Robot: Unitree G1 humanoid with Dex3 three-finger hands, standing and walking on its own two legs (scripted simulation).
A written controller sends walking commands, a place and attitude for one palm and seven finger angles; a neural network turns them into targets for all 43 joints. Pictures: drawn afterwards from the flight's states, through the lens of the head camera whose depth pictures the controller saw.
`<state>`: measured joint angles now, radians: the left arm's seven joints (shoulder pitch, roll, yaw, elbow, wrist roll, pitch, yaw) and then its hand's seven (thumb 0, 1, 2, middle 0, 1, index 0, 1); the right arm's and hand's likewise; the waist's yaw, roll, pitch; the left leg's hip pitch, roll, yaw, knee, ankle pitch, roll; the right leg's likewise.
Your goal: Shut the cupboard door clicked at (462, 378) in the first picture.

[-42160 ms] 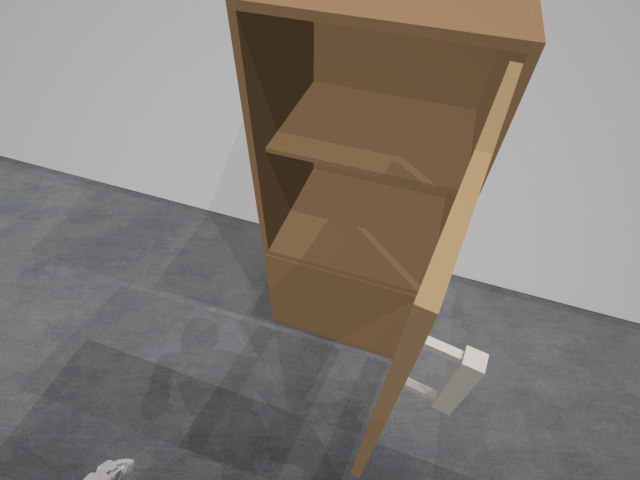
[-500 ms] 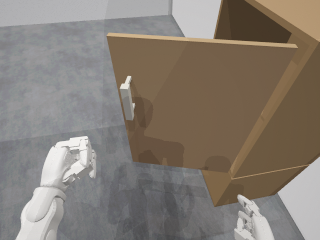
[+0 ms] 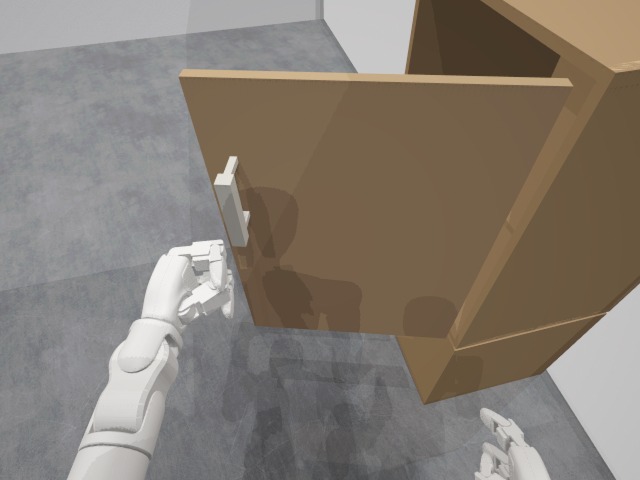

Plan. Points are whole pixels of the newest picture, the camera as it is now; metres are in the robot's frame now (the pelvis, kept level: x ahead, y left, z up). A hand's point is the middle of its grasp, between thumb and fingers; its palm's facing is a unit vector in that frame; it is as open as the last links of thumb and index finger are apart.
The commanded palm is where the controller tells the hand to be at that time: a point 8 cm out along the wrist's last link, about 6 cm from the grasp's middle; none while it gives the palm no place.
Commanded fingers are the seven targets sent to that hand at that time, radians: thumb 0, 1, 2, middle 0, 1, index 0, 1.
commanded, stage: bring the fist close to the handle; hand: left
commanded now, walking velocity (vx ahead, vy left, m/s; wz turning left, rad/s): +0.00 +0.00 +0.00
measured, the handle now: (236, 202) +0.46 +0.15 +0.10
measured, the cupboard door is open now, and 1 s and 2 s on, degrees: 72 72 54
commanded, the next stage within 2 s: push the door shut along its arc in 0.70 s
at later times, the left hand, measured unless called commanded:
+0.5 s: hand (243, 254) +0.36 +0.12 +0.10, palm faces -0.02 -1.00 +0.00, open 3.1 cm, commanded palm +0.33 +0.18 +0.10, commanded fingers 0.00 0.90 0.90 -1.30 -1.50 -1.30 -1.50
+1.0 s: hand (238, 250) +0.37 +0.13 +0.09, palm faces -0.05 -1.00 -0.03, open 3.1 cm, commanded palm +0.36 +0.18 +0.10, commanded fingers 0.00 0.90 0.90 -1.30 -1.50 -1.30 -1.50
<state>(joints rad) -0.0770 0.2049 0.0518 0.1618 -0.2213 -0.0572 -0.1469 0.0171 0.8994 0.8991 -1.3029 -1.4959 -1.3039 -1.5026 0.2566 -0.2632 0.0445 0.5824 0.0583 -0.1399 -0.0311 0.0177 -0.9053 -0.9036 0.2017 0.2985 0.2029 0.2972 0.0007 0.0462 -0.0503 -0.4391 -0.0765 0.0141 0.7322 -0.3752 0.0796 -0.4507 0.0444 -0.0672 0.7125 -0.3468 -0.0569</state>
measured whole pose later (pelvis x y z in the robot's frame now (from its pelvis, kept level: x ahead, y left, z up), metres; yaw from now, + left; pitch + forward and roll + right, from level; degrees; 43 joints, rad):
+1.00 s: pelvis -0.01 +0.00 +0.00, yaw -1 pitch +5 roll -1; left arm -0.40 0.23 0.09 0.55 -0.18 -0.17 -0.10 0.02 0.90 0.90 -1.31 -1.50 -1.31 -1.50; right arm 0.24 -0.25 0.05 0.60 0.06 -0.05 -0.03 0.02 -0.91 -0.90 0.20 0.30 0.20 0.30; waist -0.03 0.02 -0.04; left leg -0.46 -0.07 0.02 0.72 -0.35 0.07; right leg -0.47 0.05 -0.06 0.70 -0.32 -0.06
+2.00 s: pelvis +0.00 +0.01 -0.02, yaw -1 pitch +16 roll -2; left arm -1.03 0.36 0.14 1.23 -0.16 -0.31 -0.31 0.02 0.91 0.91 -1.30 -1.50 -1.30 -1.50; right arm 0.40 -0.29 0.02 0.70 0.03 -0.04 0.01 0.01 -0.91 -0.90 0.20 0.30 0.20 0.30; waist -0.16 0.04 -0.07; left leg -0.74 -0.07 0.02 0.87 -0.40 0.10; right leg -0.74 0.05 -0.07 0.82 -0.36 -0.04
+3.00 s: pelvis +0.01 -0.02 -0.04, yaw -1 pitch +24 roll -1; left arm -1.23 0.26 0.30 1.28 -0.02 -0.29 0.18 0.02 0.88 0.91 -1.30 -1.50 -1.30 -1.50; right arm 0.44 -0.27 0.00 0.68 -0.07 -0.05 0.10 0.01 -0.91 -0.90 0.20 0.30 0.20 0.30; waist -0.21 0.07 -0.15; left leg -0.94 -0.04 0.02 0.97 -0.46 0.05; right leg -0.95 0.08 -0.08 0.93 -0.41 -0.09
